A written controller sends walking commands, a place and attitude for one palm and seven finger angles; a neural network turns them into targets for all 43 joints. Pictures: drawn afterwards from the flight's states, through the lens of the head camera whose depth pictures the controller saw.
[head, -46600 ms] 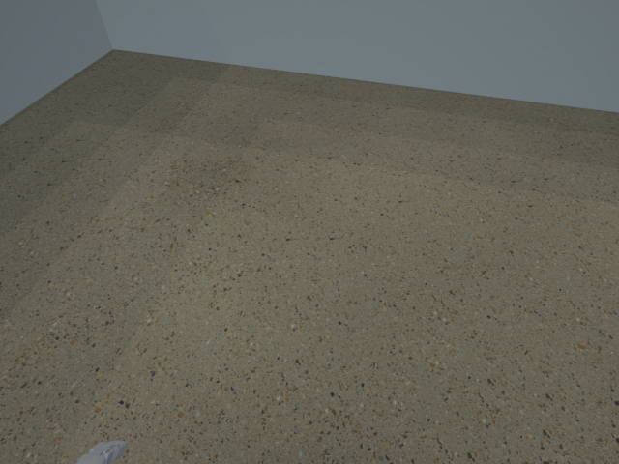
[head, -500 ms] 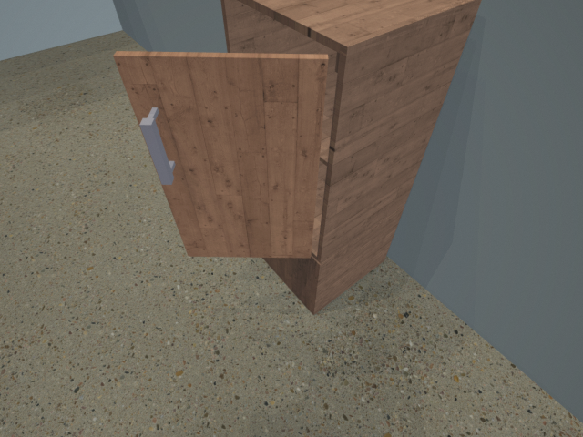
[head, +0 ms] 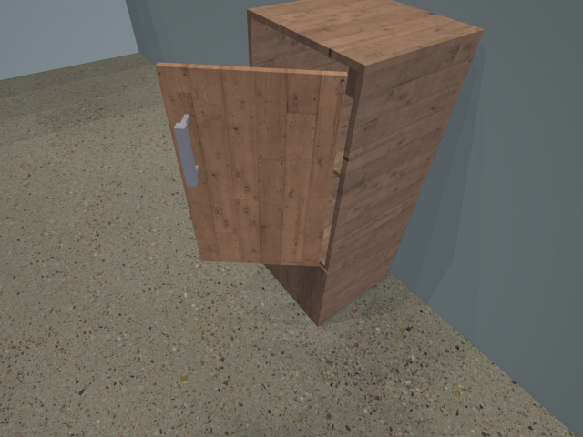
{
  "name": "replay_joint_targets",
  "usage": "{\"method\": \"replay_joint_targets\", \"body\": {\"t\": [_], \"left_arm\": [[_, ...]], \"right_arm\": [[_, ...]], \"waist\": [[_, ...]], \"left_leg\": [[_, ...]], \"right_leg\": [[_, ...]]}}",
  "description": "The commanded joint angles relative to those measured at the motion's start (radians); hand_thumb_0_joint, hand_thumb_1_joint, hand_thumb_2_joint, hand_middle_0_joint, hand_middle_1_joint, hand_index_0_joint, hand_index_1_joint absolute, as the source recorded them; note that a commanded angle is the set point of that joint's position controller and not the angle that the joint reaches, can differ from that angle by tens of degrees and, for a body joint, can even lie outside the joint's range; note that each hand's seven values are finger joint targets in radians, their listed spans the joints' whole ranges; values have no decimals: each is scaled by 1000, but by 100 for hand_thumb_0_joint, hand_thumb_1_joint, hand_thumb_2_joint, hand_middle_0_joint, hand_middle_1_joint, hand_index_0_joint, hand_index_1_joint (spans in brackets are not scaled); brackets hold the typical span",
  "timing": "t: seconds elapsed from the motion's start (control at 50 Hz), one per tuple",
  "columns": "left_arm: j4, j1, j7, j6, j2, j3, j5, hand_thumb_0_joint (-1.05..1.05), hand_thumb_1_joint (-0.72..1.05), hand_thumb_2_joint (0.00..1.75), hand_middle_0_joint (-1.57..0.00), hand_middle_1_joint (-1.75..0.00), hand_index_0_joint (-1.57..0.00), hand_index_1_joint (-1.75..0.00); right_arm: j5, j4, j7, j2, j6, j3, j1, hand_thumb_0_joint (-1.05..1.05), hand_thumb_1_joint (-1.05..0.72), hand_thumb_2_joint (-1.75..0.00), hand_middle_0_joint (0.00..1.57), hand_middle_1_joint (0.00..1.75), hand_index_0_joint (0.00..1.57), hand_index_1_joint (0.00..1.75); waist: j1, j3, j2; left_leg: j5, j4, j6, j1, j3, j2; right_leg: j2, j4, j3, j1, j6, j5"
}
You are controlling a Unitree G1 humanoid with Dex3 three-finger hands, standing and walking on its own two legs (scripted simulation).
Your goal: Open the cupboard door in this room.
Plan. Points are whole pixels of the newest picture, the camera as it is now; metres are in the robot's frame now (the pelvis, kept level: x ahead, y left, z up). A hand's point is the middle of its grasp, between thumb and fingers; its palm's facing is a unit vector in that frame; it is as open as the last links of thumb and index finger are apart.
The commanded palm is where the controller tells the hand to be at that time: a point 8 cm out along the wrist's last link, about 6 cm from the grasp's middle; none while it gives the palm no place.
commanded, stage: shuffle to correct the standing spot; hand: left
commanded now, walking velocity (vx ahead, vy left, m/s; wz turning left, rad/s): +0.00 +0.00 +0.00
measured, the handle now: (189, 150) +0.65 +0.27 +0.03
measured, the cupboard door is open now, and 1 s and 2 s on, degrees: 51 51 51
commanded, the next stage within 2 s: come to a stop and stand still in 0.62 s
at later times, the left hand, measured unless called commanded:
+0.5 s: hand out of the picture +0.02 +0.20 -0.18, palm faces -0.03 -0.99 -0.14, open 7.4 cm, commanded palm none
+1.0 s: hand out of the picture +0.15 +0.23 -0.20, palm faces +0.11 -0.98 -0.16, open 7.3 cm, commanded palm none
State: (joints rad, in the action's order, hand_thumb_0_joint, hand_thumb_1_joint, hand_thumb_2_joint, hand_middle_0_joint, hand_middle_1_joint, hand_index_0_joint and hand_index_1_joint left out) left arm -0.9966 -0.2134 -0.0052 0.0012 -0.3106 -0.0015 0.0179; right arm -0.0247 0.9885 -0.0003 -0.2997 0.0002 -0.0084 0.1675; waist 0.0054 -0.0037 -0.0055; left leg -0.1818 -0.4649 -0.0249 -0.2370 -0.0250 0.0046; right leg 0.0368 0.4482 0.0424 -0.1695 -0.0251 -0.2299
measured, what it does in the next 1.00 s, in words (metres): walks ahead: right foot, then left foot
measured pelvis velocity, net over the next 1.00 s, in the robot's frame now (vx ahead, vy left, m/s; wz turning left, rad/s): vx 0.15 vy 0.07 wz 0.04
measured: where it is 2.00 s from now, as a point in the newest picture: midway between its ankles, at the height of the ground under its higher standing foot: outside the picture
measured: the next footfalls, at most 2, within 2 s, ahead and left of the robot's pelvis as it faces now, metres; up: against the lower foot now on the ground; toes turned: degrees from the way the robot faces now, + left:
right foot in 0.68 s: +0.16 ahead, -0.10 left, +0.00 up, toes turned -8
left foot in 0.96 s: +0.24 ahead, +0.17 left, +0.00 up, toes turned +8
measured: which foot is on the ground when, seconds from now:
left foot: down 0.00-0.70, up 0.72-0.94, down 0.96-1.00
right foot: down 0.00-0.38, up 0.40-0.66, down 0.68-0.98, up 1.00-1.00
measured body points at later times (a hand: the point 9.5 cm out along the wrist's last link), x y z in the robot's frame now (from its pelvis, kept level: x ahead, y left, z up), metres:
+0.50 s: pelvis +0.05 +0.03 +0.00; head +0.05 +0.04 +0.45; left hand +0.02 +0.25 -0.16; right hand -0.01 -0.19 -0.15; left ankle +0.05 +0.10 -0.74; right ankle +0.01 -0.10 -0.70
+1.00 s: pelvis +0.15 +0.07 -0.02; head +0.17 +0.09 +0.43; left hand +0.14 +0.28 -0.18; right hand +0.21 -0.17 -0.16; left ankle +0.20 +0.17 -0.74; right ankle +0.12 -0.09 -0.74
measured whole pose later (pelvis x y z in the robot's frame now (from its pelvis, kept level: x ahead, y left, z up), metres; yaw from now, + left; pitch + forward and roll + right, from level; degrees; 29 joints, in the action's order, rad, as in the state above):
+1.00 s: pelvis +0.15 +0.07 -0.02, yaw +2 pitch -1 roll -2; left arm -1.03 -0.30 -0.04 -0.02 -0.15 0.04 0.02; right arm -0.02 1.01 0.02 -0.17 0.00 -0.05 0.22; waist 0.02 -0.06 -0.02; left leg -0.25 -0.64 -0.02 -0.37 -0.09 -0.06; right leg 0.11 0.62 0.14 -0.21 -0.06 -0.38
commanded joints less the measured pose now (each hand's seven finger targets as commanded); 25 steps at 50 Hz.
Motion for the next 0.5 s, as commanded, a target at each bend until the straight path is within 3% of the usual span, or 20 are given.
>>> {"method": "replay_joint_targets", "body": {"t": [0.0,0.02,0.08,0.14,0.2,0.24,0.28,0.32,0.34,0.36,0.38,0.4,0.44,0.48], "left_arm": [[45,2,-7,18,-147,32,3,0,90,90,-20,-30,-20,-30],[40,-4,-7,18,-143,32,2,0,90,90,-20,-30,-20,-30],[6,-74,-12,4,-57,15,5,0,90,90,-20,-30,-20,-30],[-5,-113,-11,-8,-60,24,11,0,90,90,-20,-30,-20,-30],[-15,-147,-12,-4,-57,34,7,0,90,90,-20,-30,-20,-30],[-18,-164,-13,0,-55,42,3,0,90,90,-20,-30,-20,-30],[-16,-168,-16,1,-45,47,3,0,90,90,-20,-30,-20,-30],[-9,-157,-14,-4,-10,46,8,0,90,90,-20,-30,-20,-30],[-5,-153,-13,-5,20,44,11,0,90,90,-20,-30,-20,-30],[-1,-150,-10,-3,61,37,15,0,90,90,-20,-30,-20,-30],[11,-125,-9,2,73,32,19,0,90,90,-20,-30,-20,-30],[19,-102,-6,9,85,30,17,0,90,90,-20,-30,-20,-30],[13,-86,1,24,104,34,14,0,90,90,-20,-30,-20,-30],[10,-83,6,29,135,29,8,0,90,90,-20,-30,-20,-30]], "right_arm": [[4,-49,6,-170,24,-37,-23,0,-90,-90,20,30,20,30],[5,-43,6,-168,25,-36,-19,0,-90,-90,20,30,20,30],[0,-7,4,-78,6,-16,50,0,-90,-90,20,30,20,30],[-4,7,3,-70,-8,-19,79,0,-90,-90,20,30,20,30],[-1,15,5,-38,-4,-16,112,0,-90,-90,20,30,20,30],[1,23,6,-13,3,-16,145,0,-90,-90,20,30,20,30],[4,31,7,-6,6,-19,180,0,-90,-90,20,30,20,30],[3,43,8,-15,7,-27,228,0,-90,-90,20,30,20,30],[1,51,11,-33,8,-34,256,0,-90,-90,20,30,20,30],[0,65,16,-60,14,-44,300,0,-90,-90,20,30,20,30],[4,75,20,-68,23,-49,332,0,-90,-90,20,30,20,30],[5,81,24,-52,33,-47,346,0,-90,-90,20,30,20,30],[6,83,29,-7,49,-33,332,0,-90,-90,20,30,20,30],[8,91,33,16,60,-26,319,0,-90,-90,20,30,20,30]], "waist": [[-7,-28,32],[-6,-19,30],[-7,-14,9],[1,-83,-8],[1,-113,-77],[-2,-103,-90],[-15,-107,-69],[-32,-146,28],[-39,-171,99],[-54,-178,213],[-58,-179,234],[-64,-169,184],[-51,-136,84],[-39,-104,52]], "left_leg": [[-183,167,-12,-38,142,-111],[-175,166,-12,-36,142,-111],[-275,151,-2,-36,115,-92],[-380,127,-5,-109,102,-71],[-279,21,-1,-133,43,-32],[-228,-32,-1,-119,12,-20],[-253,-23,-7,-86,18,-31],[-395,81,-24,-66,97,-69],[-492,171,-47,-68,180,-124],[-591,296,-92,-37,334,-213],[-556,344,-151,46,439,-278],[-445,341,-191,102,457,-307],[-194,302,-205,133,368,-298],[45,267,-207,143,265,-272]], "right_leg": [[69,-113,-88,-43,41,-90],[71,-114,-88,-38,41,-84],[72,-123,-89,-48,33,-218],[77,-138,-116,-91,41,-368],[121,-165,-181,-88,79,-375],[145,-163,-195,-84,99,-366],[135,-135,-173,-122,101,-382],[77,-44,-107,-208,80,-413],[25,53,-35,-238,61,-379],[-31,230,49,-278,43,-273],[-25,369,46,-378,43,-263],[12,472,6,-445,48,-261],[60,506,-16,-445,47,-218],[64,422,8,-378,34,-186]]}}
